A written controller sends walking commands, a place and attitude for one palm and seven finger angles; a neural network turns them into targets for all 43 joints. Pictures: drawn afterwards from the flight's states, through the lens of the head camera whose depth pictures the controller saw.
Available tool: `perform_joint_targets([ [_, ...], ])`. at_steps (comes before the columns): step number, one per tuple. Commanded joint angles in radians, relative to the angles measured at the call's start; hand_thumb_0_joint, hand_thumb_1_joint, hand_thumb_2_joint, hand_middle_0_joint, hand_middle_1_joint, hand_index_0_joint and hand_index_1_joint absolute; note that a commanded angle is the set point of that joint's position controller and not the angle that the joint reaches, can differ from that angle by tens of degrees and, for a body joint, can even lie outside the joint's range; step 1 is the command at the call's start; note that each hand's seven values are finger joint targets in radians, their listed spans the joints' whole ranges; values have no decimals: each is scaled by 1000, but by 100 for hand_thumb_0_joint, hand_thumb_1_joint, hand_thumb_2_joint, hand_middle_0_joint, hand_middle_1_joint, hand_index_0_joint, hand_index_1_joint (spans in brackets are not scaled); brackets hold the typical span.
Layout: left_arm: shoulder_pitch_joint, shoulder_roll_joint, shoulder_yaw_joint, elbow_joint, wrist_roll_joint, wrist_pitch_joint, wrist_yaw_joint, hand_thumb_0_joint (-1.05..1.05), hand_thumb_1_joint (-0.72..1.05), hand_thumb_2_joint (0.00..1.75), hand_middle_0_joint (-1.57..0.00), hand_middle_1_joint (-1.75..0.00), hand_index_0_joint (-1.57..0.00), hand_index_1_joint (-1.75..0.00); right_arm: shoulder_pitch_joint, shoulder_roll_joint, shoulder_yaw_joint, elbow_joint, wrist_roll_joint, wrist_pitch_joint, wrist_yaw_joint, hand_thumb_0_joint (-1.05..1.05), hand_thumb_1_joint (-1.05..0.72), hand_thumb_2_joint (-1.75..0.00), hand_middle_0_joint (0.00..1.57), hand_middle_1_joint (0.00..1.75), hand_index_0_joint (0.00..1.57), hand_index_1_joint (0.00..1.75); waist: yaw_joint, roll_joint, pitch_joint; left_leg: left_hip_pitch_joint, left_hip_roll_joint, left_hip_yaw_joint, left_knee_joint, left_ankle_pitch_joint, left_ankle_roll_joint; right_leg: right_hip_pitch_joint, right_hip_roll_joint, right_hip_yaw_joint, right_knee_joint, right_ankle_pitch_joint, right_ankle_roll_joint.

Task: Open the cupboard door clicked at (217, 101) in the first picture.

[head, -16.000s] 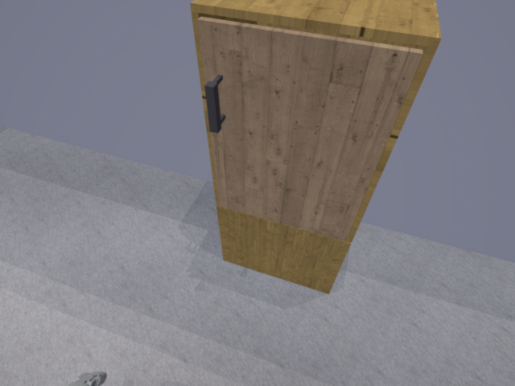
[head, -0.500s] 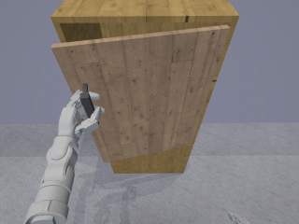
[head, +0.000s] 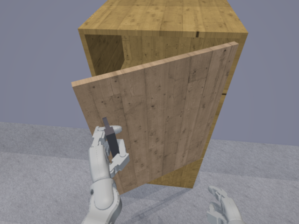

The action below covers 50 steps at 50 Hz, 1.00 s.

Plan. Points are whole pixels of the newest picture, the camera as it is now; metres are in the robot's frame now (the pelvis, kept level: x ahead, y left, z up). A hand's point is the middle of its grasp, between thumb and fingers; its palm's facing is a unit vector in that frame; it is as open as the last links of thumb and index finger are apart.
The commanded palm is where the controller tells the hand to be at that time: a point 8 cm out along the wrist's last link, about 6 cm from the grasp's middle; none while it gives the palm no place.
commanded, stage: pull the door open along its arc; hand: left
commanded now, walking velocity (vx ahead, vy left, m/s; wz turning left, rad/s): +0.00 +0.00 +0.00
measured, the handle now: (111, 139) +0.31 +0.13 +0.09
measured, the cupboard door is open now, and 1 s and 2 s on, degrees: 31 35 37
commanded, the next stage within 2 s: open thumb and fingers to let go in 0.16 s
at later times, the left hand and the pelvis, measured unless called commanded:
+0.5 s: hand (125, 166) +0.23 +0.07 +0.10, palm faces +0.36 -0.93 +0.01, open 7.3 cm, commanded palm +0.18 +0.11 +0.09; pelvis -0.01 -0.02 +0.00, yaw +1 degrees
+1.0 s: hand (122, 167) +0.23 +0.08 +0.10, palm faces +0.26 -0.97 +0.00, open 14.7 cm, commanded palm +0.18 +0.10 +0.09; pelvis -0.02 +0.01 +0.00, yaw +0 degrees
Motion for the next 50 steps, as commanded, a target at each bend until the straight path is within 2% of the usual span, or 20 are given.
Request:
perform_joint_targets([
  [1,60,-122,-105,-335,-2,-78,-33,0,90,90,-40,-135,-40,-135,-133,-92,-35,-181,9,-58,-1,0,-90,-90,20,30,20,30,8,-72,-142,112,-11,-18,-41,291,29,62,-39,72,-119,460,34],
  [4,154,-124,-119,-390,-20,-85,-48,0,90,90,-40,-135,-40,-135,-144,-90,-32,-191,11,-72,2,0,-90,-90,20,30,20,30,9,-113,-108,101,-19,-20,-29,262,33,63,-49,90,-146,456,45],
  [7,249,-108,-103,-443,-33,-88,-53,0,90,90,-40,-135,-40,-135,-156,-87,-29,-196,12,-78,9,0,-90,-90,20,30,20,30,24,-98,-98,96,-23,-17,-25,247,31,59,-49,93,-152,424,40],
  [12,76,-72,-33,-338,-21,-103,-6,0,90,90,-40,-135,-40,-135,-180,-94,-25,-175,-2,-93,-9,0,-90,-90,20,30,20,30,8,-132,-3,63,-42,-23,3,150,32,-37,-61,140,-215,238,51],
  [13,-22,-47,-3,-306,-19,-112,10,0,90,90,-40,-135,-40,-135,-179,-95,-23,-163,-6,-95,-17,0,-90,-90,20,30,20,30,-3,-150,5,49,-48,-28,9,130,33,-55,-66,156,-227,188,55],
  [15,-10,-54,1,-289,-18,-120,13,0,76,84,-39,-134,-39,-134,-182,-93,-27,-162,-8,-100,-22,0,-90,-90,20,30,20,30,14,-142,-17,59,-51,-30,8,129,33,-37,-73,175,-244,172,54],
  [17,11,-53,11,-273,-32,-128,2,0,62,78,-38,-132,-38,-132,-171,-87,-27,-162,-6,-98,-27,0,-90,-90,20,30,20,30,25,-164,-59,58,-50,-29,-6,150,32,5,-81,179,-233,244,61],
  [19,13,-55,-4,-286,-36,-142,-14,0,48,72,-37,-130,-37,-130,-159,-87,-29,-164,-3,-97,-30,0,-90,-90,20,30,20,30,19,-150,-80,60,-49,-27,-10,174,31,38,-87,190,-221,324,66],
  [22,24,-69,-44,-310,-8,-151,-31,0,27,63,-35,-128,-35,-128,-132,-92,-33,-172,-4,-101,-22,0,-90,-90,20,30,20,30,14,-100,-115,88,-40,-25,-22,216,35,41,-76,153,-173,406,60],
  [24,56,-60,-43,-321,-5,-159,-46,0,13,57,-35,-127,-35,-127,-121,-94,-33,-175,-2,-98,-18,0,-90,-90,20,30,20,30,10,-112,-124,81,-36,-26,-25,235,36,56,-74,146,-154,472,62],
  [29,8,-70,-69,-325,-12,-172,-65,0,-22,42,-32,-123,-32,-123,-125,-103,-32,-183,0,-106,-23,0,-90,-90,20,30,20,30,-14,-144,-71,74,-38,-31,-14,191,41,7,-74,148,-179,366,66],
  [32,-18,-96,-104,-330,-6,-175,-57,0,-43,33,-30,-121,-30,-121,-125,-105,-32,-190,1,-119,-20,0,-90,-90,20,30,20,30,-14,-107,-74,86,-37,-34,-13,181,43,-26,-62,123,-165,294,52],
  [33,-8,-94,-99,-315,-6,-175,-55,0,-50,30,-30,-120,-30,-120,-122,-104,-33,-187,3,-121,-19,0,-90,-90,20,30,20,30,-11,-120,-71,80,-35,-36,-15,169,41,-32,-59,116,-167,256,49],
  [35,-19,-102,-113,-317,-2,-176,-49,0,-50,30,-30,-120,-30,-120,-124,-108,-36,-186,4,-128,-17,0,-90,-90,20,30,20,30,-9,-112,-78,86,-34,-38,-14,165,42,-43,-53,109,-161,225,43],
  [38,-43,-114,-117,-299,-5,-169,-39,0,-50,30,-27,-105,-27,-105,-129,-105,-34,-184,5,-133,-15,0,-90,-90,20,30,20,30,-8,-125,-78,82,-32,-38,-18,151,41,-53,-50,103,-166,181,41],
  [42,-48,-151,-145,-291,9,-145,-21,0,-50,30,-24,-85,-24,-85,-134,-103,-34,-184,10,-130,-4,0,-90,-90,20,30,20,30,1,-79,-93,85,-21,-44,-31,170,37,-57,-33,64,-123,194,27],
  [43,-57,-158,-150,-285,10,-139,-18,0,-50,30,-23,-80,-23,-80,-133,-102,-34,-183,9,-131,-3,0,-90,-90,20,30,20,30,-1,-92,-89,83,-21,-46,-33,169,38,-59,-31,62,-124,191,27],
  [46,-54,-150,-137,-289,9,-121,-10,0,-50,30,-21,-65,-21,-65,-141,-104,-36,-178,10,-123,0,0,-90,-90,20,30,20,30,8,-73,-96,85,-13,-47,-41,178,34,-54,-25,51,-112,198,21],
  [49,-90,-179,-161,-291,11,-104,-1,0,-50,30,-18,-50,-18,-50,-149,-101,-33,-174,12,-122,6,0,-90,-90,20,30,20,30,1,-64,-87,87,-12,-50,-39,171,33,-67,-23,47,-113,177,19],
  [50,-84,-180,-158,-279,9,-96,2,0,-50,30,-18,-45,-18,-45,-150,-104,-34,-169,11,-120,9,0,-90,-90,20,30,20,30,7,-68,-86,80,-7,-62,-47,168,30,-65,-18,35,-100,168,15],
])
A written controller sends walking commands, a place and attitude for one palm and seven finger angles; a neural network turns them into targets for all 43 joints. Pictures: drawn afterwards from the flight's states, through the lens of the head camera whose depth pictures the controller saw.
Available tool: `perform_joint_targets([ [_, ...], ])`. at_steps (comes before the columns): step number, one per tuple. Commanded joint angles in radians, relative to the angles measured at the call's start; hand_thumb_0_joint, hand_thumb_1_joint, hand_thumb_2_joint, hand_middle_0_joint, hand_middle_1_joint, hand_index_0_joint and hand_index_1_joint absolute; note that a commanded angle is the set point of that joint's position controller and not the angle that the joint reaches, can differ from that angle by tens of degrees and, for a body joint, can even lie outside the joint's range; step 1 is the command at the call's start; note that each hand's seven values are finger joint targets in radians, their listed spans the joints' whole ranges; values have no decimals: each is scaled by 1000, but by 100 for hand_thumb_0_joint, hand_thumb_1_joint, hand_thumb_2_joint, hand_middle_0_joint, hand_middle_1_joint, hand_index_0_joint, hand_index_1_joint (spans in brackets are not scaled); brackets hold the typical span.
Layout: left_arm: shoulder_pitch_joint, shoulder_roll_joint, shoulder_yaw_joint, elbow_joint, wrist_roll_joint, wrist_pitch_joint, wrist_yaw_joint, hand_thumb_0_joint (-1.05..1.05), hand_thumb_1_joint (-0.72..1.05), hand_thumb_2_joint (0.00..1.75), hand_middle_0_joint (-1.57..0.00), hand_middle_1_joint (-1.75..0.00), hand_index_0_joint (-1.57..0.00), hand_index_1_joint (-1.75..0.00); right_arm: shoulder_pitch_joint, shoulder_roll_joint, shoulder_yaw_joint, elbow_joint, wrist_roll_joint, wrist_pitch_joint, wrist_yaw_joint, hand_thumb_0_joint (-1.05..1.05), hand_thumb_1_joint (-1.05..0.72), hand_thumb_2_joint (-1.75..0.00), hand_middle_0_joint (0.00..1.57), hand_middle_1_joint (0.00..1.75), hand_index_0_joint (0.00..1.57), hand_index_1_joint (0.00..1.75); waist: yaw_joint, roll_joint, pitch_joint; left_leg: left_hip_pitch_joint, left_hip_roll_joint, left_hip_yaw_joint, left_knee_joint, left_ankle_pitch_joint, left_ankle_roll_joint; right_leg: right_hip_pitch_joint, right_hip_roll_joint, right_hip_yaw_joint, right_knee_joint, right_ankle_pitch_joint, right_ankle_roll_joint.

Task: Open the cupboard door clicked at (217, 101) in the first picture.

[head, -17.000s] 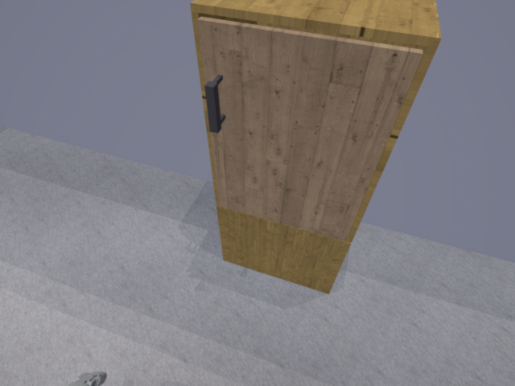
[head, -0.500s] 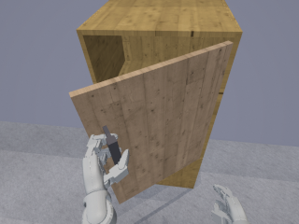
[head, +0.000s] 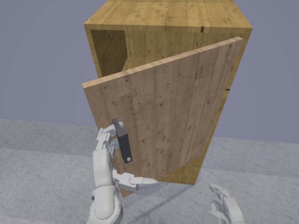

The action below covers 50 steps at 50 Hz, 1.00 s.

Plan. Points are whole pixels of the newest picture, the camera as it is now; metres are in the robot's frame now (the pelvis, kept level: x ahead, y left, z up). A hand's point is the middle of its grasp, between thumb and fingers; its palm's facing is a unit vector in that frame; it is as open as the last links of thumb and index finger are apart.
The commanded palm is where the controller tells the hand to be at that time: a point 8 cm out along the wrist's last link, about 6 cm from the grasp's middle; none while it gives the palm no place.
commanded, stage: open thumb and fingers to let go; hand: left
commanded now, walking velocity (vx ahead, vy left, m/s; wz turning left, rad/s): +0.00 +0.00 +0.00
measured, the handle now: (121, 141) +0.30 +0.10 +0.10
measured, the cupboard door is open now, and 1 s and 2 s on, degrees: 35 37 37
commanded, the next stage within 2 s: slide the hand sideways off the handle in 0.08 s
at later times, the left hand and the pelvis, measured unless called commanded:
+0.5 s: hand (129, 175) +0.21 +0.06 +0.10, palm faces -0.14 -0.99 +0.03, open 16.4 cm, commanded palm +0.19 +0.11 +0.10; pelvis -0.01 +0.01 +0.00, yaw +0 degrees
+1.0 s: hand (108, 187) +0.18 +0.10 +0.10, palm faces -0.05 -1.00 -0.01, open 16.2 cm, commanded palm +0.15 +0.16 +0.10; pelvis +0.01 +0.01 -0.01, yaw -1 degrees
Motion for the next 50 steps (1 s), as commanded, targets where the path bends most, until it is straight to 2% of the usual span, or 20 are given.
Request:
perform_joint_targets([
  [1,-161,-237,-87,-216,21,-35,30,0,-50,30,-17,-40,-17,-40,-170,-85,-29,-172,6,-56,2,0,-90,-90,20,30,20,30,4,-84,-106,105,2,-54,-96,159,17,-61,-8,36,-139,154,6],
  [3,-178,-240,-84,-206,23,-24,39,0,-50,30,-15,-30,-15,-30,-179,-85,-30,-167,6,-51,4,0,-90,-90,20,30,20,30,7,-77,-106,103,3,-52,-97,146,13,-64,-8,36,-142,130,4],
  [6,-193,-251,-86,-203,26,-7,47,0,-50,30,-15,-30,-15,-30,-190,-80,-30,-160,7,-45,12,0,-90,-90,20,30,20,30,12,-53,-129,110,5,-57,-101,149,10,-62,-5,28,-127,133,-2],
  [9,-200,-246,-74,-199,15,8,50,0,-50,30,-15,-30,-15,-30,-191,-80,-30,-158,6,-40,12,0,-90,-90,20,30,20,30,9,-101,-139,111,3,-49,-95,152,12,-52,-6,35,-145,133,4],
  [10,-204,-121,-252,-205,95,-40,-152,0,-50,30,-15,-30,-15,-30,-115,-125,-33,-158,4,-36,18,0,-90,-90,20,30,20,30,-98,-134,-27,140,-12,-49,-96,152,30,-97,-9,80,-155,199,17],
  [11,-240,-49,-170,-280,49,-85,-263,0,-50,30,-15,-30,-15,-30,-104,-113,-43,-192,21,-42,8,0,-90,-90,20,30,20,30,-55,-93,-127,136,-13,-41,-95,156,32,-55,-14,81,-135,226,12],
  [13,-233,8,-146,-299,14,-128,-385,0,-50,30,-15,-30,-15,-30,-95,-107,-31,-212,27,-54,-13,0,-90,-90,20,30,20,30,-36,-67,-181,126,-16,-35,-85,178,37,-26,-19,91,-114,272,11],
  [14,-240,19,-144,-278,-8,-139,-436,0,-50,30,-15,-30,-15,-30,-90,-105,-24,-218,31,-63,-21,0,-90,-90,20,30,20,30,-53,-100,-146,113,-18,-37,-81,151,40,-45,-21,90,-125,240,16],
  [15,-245,25,-131,-280,-34,-147,-476,0,-50,30,-15,-30,-15,-30,-82,-110,-22,-225,35,-73,-26,0,-90,-90,20,30,20,30,-54,-77,-136,117,-18,-41,-85,130,38,-55,-19,88,-127,204,13],
  [16,-226,14,-125,-267,-55,-152,-496,0,-50,30,-15,-30,-15,-30,-83,-104,-17,-235,41,-84,-31,0,-90,-90,20,30,20,30,-54,-104,-102,99,-14,-48,-91,93,36,-79,-16,81,-134,147,16],
  [18,-195,-1,-91,-270,-99,-155,-497,0,-50,30,-15,-30,-15,-30,-90,-105,-14,-248,48,-108,-40,0,-90,-90,20,30,20,30,-42,-121,-83,80,-14,-56,-102,31,33,-97,-11,77,-150,48,19],
  [21,-161,25,-12,-267,-123,-143,-455,0,-50,30,-15,-30,-15,-30,-96,-109,-12,-247,49,-130,-46,0,-90,-90,20,30,20,30,-23,-130,-77,68,-14,-56,-115,-4,27,-101,-10,72,-160,-6,22],
  [30,8,100,69,-308,-62,-130,-400,0,-50,30,-15,-30,-15,-30,-71,-112,-14,-265,40,-131,-27,0,-90,-90,20,30,20,30,16,-54,-99,55,-6,-44,-120,73,22,-71,-2,59,-106,97,8],
  [32,53,107,89,-327,-77,-134,-407,0,-50,30,-15,-30,-15,-30,-66,-110,-15,-275,39,-130,-26,0,-90,-90,20,30,20,30,15,-79,-102,48,-4,-35,-112,85,23,-63,-2,61,-107,120,13],
  [35,69,120,112,-367,-95,-139,-419,0,-50,30,-15,-30,-15,-30,-63,-112,-13,-280,41,-129,-29,0,-90,-90,20,30,20,30,16,-60,-101,48,-3,-33,-108,100,22,-58,3,60,-100,141,11],
  [37,153,121,125,-389,-111,-148,-431,0,-50,30,-15,-30,-15,-30,-49,-113,-17,-288,42,-135,-28,0,-90,-90,20,30,20,30,15,-66,-110,44,-1,-25,-94,127,22,-55,5,59,-91,183,15],
  [39,186,133,145,-406,-126,-156,-443,0,-50,30,-15,-30,-15,-30,-36,-115,-17,-289,42,-140,-28,0,-90,-90,20,30,20,30,11,-93,-108,34,-1,-25,-85,140,23,-56,7,56,-84,209,19],
  [46,332,183,191,-491,-144,-201,-497,0,-50,30,-15,-30,-15,-30,-5,-124,-33,-305,44,-158,-33,0,-90,-90,20,30,20,30,4,-57,-110,7,-3,-22,-38,184,25,-83,7,60,-44,270,23],
  [47,356,166,170,-508,-147,-210,-510,0,-50,30,-15,-30,-15,-30,-1,-125,-34,-312,45,-163,-32,0,-90,-90,20,30,20,30,3,-44,-123,6,-6,-22,-31,185,25,-89,7,59,-34,270,24],
  [50,368,199,207,-495,-164,-226,-539,0,-50,30,-15,-30,-15,-30,10,-129,-42,-301,47,-172,-43,0,-90,-90,20,30,20,30,-8,-79,-100,-29,-9,-26,-8,155,27,-110,8,70,-39,246,29],
])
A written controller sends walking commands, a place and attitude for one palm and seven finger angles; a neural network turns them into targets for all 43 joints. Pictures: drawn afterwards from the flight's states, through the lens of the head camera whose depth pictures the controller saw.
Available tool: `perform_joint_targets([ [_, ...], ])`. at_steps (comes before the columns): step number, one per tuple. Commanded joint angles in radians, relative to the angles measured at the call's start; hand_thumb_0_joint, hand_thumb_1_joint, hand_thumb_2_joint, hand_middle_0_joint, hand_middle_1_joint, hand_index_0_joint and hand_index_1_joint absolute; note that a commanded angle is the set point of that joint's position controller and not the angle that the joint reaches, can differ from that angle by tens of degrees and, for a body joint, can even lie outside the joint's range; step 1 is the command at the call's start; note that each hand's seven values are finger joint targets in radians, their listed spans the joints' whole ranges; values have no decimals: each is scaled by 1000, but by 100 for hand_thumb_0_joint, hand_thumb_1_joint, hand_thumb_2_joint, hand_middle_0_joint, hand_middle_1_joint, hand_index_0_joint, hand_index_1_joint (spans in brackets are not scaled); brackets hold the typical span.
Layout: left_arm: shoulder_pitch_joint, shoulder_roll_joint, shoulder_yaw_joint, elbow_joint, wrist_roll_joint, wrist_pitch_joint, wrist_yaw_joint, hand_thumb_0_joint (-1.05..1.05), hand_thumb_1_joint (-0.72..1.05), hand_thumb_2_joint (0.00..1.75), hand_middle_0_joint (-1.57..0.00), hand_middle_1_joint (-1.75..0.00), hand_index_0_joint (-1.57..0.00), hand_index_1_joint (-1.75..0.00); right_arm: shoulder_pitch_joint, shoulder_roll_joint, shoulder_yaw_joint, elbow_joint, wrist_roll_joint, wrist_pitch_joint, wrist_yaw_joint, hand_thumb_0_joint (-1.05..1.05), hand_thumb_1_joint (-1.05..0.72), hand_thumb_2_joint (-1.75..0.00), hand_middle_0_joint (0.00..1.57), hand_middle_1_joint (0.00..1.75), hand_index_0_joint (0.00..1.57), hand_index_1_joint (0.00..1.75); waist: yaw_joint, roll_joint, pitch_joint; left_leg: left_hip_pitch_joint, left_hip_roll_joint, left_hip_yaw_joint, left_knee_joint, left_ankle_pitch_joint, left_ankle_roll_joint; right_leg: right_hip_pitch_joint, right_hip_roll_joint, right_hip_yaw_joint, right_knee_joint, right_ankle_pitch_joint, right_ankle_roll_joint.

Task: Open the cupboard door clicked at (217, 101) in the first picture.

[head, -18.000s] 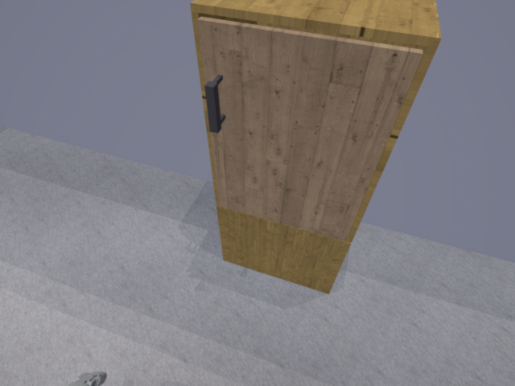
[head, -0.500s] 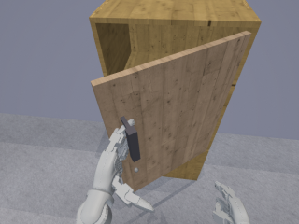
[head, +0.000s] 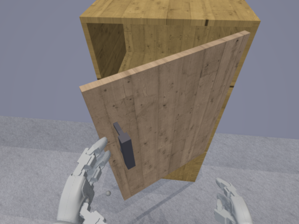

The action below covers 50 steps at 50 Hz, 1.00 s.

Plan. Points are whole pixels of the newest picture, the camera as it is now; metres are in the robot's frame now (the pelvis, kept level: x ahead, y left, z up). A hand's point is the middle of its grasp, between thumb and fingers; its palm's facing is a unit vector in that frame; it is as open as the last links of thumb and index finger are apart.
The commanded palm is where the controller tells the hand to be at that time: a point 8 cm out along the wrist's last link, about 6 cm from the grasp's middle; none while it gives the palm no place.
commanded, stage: slide the hand sideways off the handle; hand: left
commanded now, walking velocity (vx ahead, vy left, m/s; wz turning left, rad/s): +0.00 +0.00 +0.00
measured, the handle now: (123, 146) +0.28 +0.09 +0.11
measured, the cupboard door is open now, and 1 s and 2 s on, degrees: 37 37 37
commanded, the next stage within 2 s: draw the hand back to the body in 0.38 s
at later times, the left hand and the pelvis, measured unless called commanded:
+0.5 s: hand (89, 211) +0.14 +0.13 +0.10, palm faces -0.05 -1.00 -0.01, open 16.3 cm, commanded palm +0.10 +0.19 +0.11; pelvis -0.01 +0.00 -0.01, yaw +1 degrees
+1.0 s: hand (56, 197) +0.15 +0.19 +0.13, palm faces -0.02 -1.00 -0.08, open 16.1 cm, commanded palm +0.11 +0.24 +0.15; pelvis -0.01 +0.02 +0.00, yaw +1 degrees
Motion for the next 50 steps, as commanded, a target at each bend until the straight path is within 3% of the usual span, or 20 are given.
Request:
perform_joint_targets([
  [1,-7,44,44,-250,-24,-105,-39,0,-50,30,-15,-30,-15,-30,-83,-96,-48,-176,7,-77,-20,0,-90,-90,20,30,20,30,-23,-87,-69,42,-11,-47,-77,193,16,-34,8,51,-118,275,21],
  [8,101,84,138,-253,-73,-121,-90,0,-50,30,-15,-30,-15,-30,-83,-84,-61,-177,18,-87,-40,0,-90,-90,20,30,20,30,7,-80,-134,12,-18,-40,-43,218,14,0,1,70,-94,327,26],
  [12,149,107,188,-258,-107,-123,-118,0,-50,30,-15,-30,-15,-30,-94,-80,-66,-172,27,-85,-47,0,-90,-90,20,30,20,30,11,-62,-132,-4,-20,-41,-29,239,10,9,-3,75,-86,386,33],
  [17,146,126,222,-228,-134,-133,-153,0,-50,30,-15,-30,-15,-30,-103,-85,-71,-164,32,-89,-59,0,-90,-90,20,30,20,30,-3,-77,-66,-40,-18,-47,-14,188,10,-39,-4,89,-108,305,36],
  [18,117,106,195,-235,-140,-139,-162,0,-50,30,-15,-30,-15,-30,-101,-88,-65,-169,30,-92,-59,0,-90,-90,20,30,20,30,-13,-95,-48,-47,-20,-50,-13,167,12,-55,-4,90,-118,265,37],
  [20,55,114,187,-234,-141,-148,-168,0,-50,30,-15,-30,-15,-30,-100,-97,-67,-161,31,-104,-63,0,-90,-90,20,30,20,30,-21,-72,-41,-40,-16,-51,-6,140,14,-82,-1,96,-129,189,30],
  [24,53,123,197,-229,-142,-151,-164,0,-50,30,-15,-30,-15,-30,-95,-96,-66,-163,32,-120,-66,0,-90,-90,20,30,20,30,-12,-62,-72,-43,-14,-55,-4,115,12,-86,-3,99,-132,120,26],
  [25,36,150,221,-247,-138,-149,-154,0,-50,30,-15,-30,-15,-30,-98,-98,-68,-158,33,-121,-67,0,-90,-90,20,30,20,30,-1,-27,-97,-28,-15,-55,-11,120,13,-76,-1,96,-126,122,21],
  [30,12,174,264,-264,-137,-107,-126,0,-50,30,-15,-30,-15,-30,-119,-88,-58,-156,41,-121,-71,0,-90,-90,20,30,20,30,14,2,-81,-10,-11,-62,-53,102,13,-60,6,66,-130,100,14],
  [31,15,172,275,-254,-144,-96,-126,0,-50,30,-15,-30,-15,-30,-119,-87,-57,-154,43,-122,-73,0,-90,-90,20,30,20,30,13,-14,-78,-5,-10,-64,-62,100,12,-58,9,58,-133,103,16],
  [33,21,173,286,-237,-158,-71,-138,0,-50,30,-15,-30,-15,-30,-124,-90,-54,-147,46,-126,-77,0,-90,-90,20,30,20,30,10,-45,-62,-2,-8,-63,-67,105,14,-51,9,63,-152,113,21],
  [38,-30,189,307,-235,-181,-11,-167,0,-50,30,-15,-30,-15,-30,-138,-103,-41,-132,50,-149,-83,0,-90,-90,20,30,20,30,11,-38,-36,29,-5,-73,-113,92,14,-33,12,47,-180,100,21],
  [44,-67,220,362,-268,-196,18,-177,0,-50,30,-15,-30,-15,-30,-141,-105,-35,-106,52,-182,-84,0,-90,-90,20,30,20,30,22,6,-46,86,-3,-83,-160,122,9,0,23,19,-190,143,16],
  [49,-97,223,373,-276,-201,36,-187,0,-32,37,-16,-30,-16,-30,-143,-114,-30,-85,54,-204,-79,0,-90,-90,20,30,20,30,20,26,-38,121,0,-96,-199,133,2,19,29,1,-203,164,15],
  [50,-109,363,409,-354,-43,30,-36,0,-29,39,-16,-30,-16,-30,-146,-100,-30,-101,40,-189,-106,0,-90,-90,20,30,20,30,67,27,-13,114,13,-95,-249,81,-3,61,15,62,-266,134,-2],
])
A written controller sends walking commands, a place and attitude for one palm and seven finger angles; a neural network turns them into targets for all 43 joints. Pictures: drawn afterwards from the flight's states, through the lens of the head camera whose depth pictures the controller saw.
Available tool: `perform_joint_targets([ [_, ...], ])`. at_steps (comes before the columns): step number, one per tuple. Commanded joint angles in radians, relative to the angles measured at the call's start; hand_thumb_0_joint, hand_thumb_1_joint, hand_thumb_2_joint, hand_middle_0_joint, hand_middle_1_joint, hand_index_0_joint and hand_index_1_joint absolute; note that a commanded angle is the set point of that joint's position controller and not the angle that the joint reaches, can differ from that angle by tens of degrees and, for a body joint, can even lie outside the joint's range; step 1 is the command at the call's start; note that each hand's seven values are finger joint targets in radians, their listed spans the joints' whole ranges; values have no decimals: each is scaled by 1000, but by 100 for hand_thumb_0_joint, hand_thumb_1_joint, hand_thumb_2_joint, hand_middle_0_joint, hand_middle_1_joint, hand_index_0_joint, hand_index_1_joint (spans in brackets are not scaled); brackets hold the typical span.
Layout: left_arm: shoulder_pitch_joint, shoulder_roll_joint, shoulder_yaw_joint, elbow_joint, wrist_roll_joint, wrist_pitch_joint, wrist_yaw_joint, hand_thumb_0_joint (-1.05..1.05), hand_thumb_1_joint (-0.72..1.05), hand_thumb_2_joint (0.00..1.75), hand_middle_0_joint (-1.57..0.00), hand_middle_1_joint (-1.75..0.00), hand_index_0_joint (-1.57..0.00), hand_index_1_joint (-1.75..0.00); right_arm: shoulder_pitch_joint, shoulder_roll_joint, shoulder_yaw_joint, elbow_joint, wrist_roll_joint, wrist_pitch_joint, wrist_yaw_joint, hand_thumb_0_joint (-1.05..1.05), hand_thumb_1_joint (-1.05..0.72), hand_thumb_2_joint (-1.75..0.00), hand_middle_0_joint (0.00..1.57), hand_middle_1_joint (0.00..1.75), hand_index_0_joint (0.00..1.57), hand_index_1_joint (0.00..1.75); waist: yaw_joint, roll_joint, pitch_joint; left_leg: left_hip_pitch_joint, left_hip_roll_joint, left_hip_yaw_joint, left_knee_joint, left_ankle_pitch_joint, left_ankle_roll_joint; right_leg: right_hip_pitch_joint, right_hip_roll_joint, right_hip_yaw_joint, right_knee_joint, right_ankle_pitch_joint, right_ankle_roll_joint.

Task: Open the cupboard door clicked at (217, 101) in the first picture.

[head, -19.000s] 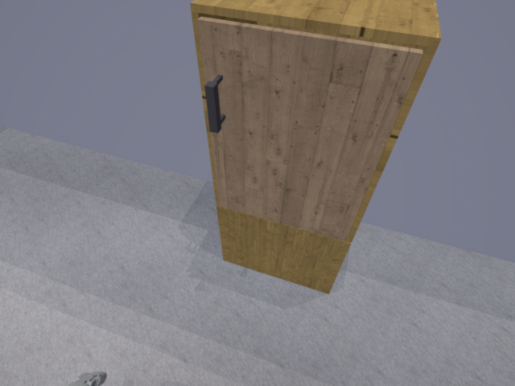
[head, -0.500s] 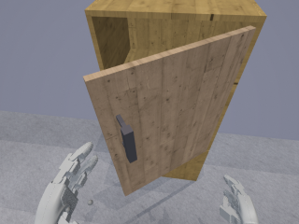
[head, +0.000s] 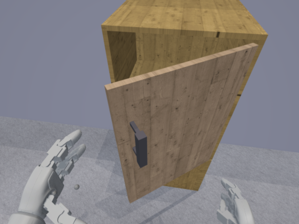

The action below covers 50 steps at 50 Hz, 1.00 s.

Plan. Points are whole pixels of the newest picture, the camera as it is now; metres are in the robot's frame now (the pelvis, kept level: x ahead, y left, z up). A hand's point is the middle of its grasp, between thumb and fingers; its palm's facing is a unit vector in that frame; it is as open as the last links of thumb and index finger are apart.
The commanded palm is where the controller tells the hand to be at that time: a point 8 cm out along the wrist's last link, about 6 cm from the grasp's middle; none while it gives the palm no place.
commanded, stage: draw the hand back to the body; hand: left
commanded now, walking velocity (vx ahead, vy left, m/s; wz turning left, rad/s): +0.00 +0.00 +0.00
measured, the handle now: (137, 144) +0.29 +0.06 +0.10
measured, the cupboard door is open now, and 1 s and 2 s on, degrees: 37 37 37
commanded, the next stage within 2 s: step back with the hand held close in 1.06 s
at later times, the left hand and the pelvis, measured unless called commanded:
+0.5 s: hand (46, 153) +0.21 +0.24 +0.17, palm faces +0.35 -0.85 -0.40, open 11.3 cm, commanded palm +0.16 +0.28 +0.19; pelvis +0.02 +0.00 +0.03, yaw -2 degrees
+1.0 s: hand (50, 145) +0.22 +0.23 +0.18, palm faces +0.39 -0.83 -0.40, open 7.5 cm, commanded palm +0.17 +0.27 +0.20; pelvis +0.03 -0.02 +0.03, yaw -2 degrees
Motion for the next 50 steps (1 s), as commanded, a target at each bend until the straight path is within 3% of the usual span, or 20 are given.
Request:
perform_joint_targets([
  [1,-32,130,60,-303,153,-60,212,0,-26,40,-16,-30,-16,-30,-139,-82,-31,-188,-25,-59,-42,0,-90,-90,20,30,20,30,23,0,58,88,11,-69,-251,45,-25,-8,5,81,-229,70,-22],
  [2,6,101,44,-263,161,-45,240,0,-22,42,-16,-30,-16,-30,-129,-80,-31,-180,-28,-51,-44,0,-90,-90,20,30,20,30,17,-38,65,91,12,-71,-256,47,-25,-4,2,75,-234,69,-20],
  [3,-1,94,42,-252,178,-40,261,0,-18,43,-16,-30,-16,-30,-131,-82,-29,-167,-29,-41,-42,0,-90,-90,20,30,20,30,14,-23,79,104,16,-66,-263,69,-24,10,2,74,-241,85,-19],
  [5,-22,125,71,-219,200,-38,295,0,-12,47,-16,-30,-16,-30,-141,-89,-31,-146,-33,-25,-42,0,-90,-90,20,30,20,30,17,0,88,130,21,-67,-293,83,-26,44,1,74,-263,96,-21],
  [10,-58,165,101,-261,231,-61,338,0,6,54,-17,-30,-17,-30,-156,-99,-33,-123,-46,-21,-40,0,-90,-90,20,30,20,30,20,50,17,225,27,-71,-357,158,-26,133,-4,73,-283,162,-21],
  [14,-75,172,124,-263,233,-65,351,0,20,60,-18,-30,-18,-30,-168,-100,-35,-102,-50,-18,-34,0,-90,-90,20,30,20,30,20,4,12,264,32,-69,-387,253,-29,177,-1,68,-302,225,-16],
  [17,-85,178,152,-221,233,-62,357,0,31,64,-18,-30,-18,-30,-171,-103,-37,-82,-52,-7,-31,0,-90,-90,20,30,20,30,21,12,35,285,35,-63,-404,319,-34,198,-2,69,-320,262,-16],
  [24,-133,212,235,-153,222,-63,356,0,55,75,-19,-30,-19,-30,-189,-106,-48,-60,-54,28,-25,0,-90,-90,20,30,20,30,29,-42,35,324,32,-38,-426,377,-31,245,-3,72,-357,321,-11],
  [28,-167,238,275,-159,218,-69,358,0,69,81,-19,-30,-19,-30,-193,-107,-53,-48,-54,38,-22,0,-90,-90,20,30,20,30,32,23,7,355,27,-25,-424,436,-28,272,-9,82,-367,377,-11],
  [29,-181,244,283,-155,217,-70,358,0,73,82,-19,-30,-19,-30,-191,-107,-54,-44,-53,39,-21,0,-90,-90,20,30,20,30,30,12,9,362,28,-25,-424,449,-29,269,-8,82,-370,384,-10],
  [30,-205,263,295,-160,221,-70,360,0,76,84,-19,-30,-19,-30,-195,-112,-55,-39,-52,39,-21,0,-90,-90,20,30,20,30,31,63,11,370,30,-24,-424,469,-30,273,-10,85,-372,391,-13],
  [31,-224,264,298,-169,218,-72,361,0,80,86,-20,-30,-20,-30,-194,-110,-54,-37,-53,38,-19,0,-90,-90,20,30,20,30,29,69,5,375,29,-28,-428,466,-33,273,-10,83,-374,385,-11],
  [34,-226,278,331,-118,209,-71,363,0,90,90,-20,-30,-20,-30,-197,-109,-59,-28,-52,42,-19,0,-90,-90,20,30,20,30,30,-2,15,380,26,-15,-426,462,-22,272,-8,85,-387,414,-8],
  [39,-195,224,286,-60,204,-70,345,0,90,90,-20,-30,-20,-30,-205,-114,-67,-29,-49,61,-12,0,-90,-90,20,30,20,30,26,-41,51,376,24,-1,-434,427,-14,262,-8,85,-403,401,-1],
  [44,-228,265,307,-118,208,-87,347,0,90,90,-20,-30,-20,-30,-210,-113,-70,-31,-52,58,-14,0,-90,-90,20,30,20,30,31,-17,1,397,15,5,-427,424,-8,282,-13,97,-408,422,0],
  [45,-234,286,323,-120,209,-88,350,0,90,90,-20,-30,-20,-30,-214,-115,-70,-25,-53,54,-18,0,-90,-90,20,30,20,30,34,16,4,398,16,5,-425,427,-9,285,-16,100,-408,429,-3],
  [50,-229,287,330,-110,207,-93,352,0,90,90,-20,-30,-20,-30,-217,-105,-69,-18,-51,45,-22,0,-90,-90,20,30,20,30,33,-9,25,399,12,12,-420,418,-7,274,-15,106,-424,440,-2],
])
